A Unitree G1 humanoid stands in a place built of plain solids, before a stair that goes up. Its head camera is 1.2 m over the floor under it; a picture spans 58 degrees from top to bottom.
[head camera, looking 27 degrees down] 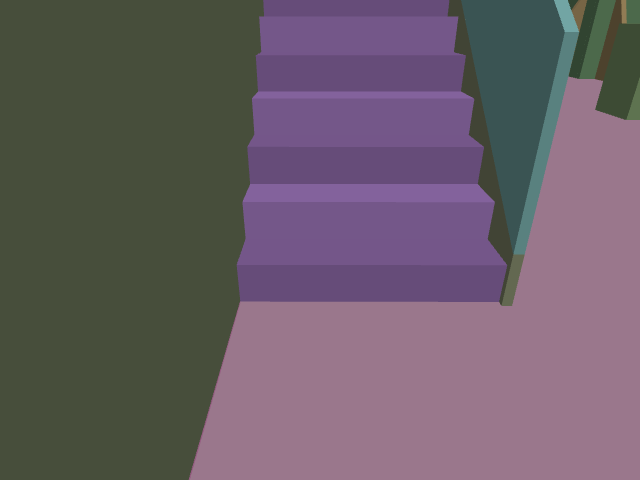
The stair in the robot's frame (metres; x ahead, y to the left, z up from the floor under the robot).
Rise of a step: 0.20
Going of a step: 0.26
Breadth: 1.24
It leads straight ahead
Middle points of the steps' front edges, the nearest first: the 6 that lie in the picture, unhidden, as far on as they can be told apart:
1.70 -0.24 0.20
1.97 -0.24 0.41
2.23 -0.24 0.61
2.49 -0.24 0.81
2.75 -0.24 1.01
3.01 -0.24 1.22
